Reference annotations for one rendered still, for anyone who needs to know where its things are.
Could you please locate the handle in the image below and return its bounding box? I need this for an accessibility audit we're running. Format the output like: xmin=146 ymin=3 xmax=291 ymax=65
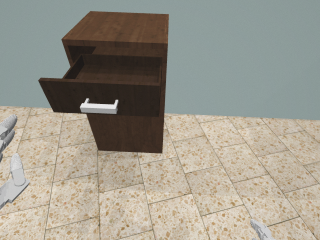
xmin=80 ymin=98 xmax=119 ymax=114

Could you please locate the robot left hand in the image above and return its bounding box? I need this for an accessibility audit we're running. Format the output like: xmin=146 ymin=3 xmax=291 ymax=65
xmin=0 ymin=114 xmax=30 ymax=210

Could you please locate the robot right hand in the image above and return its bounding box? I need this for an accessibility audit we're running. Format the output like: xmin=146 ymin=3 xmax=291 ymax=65
xmin=250 ymin=219 xmax=276 ymax=240

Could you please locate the drawer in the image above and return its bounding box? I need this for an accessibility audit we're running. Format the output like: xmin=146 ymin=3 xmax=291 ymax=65
xmin=38 ymin=53 xmax=163 ymax=117

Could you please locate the cabinet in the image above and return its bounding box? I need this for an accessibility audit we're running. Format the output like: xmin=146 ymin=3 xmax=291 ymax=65
xmin=61 ymin=11 xmax=169 ymax=154

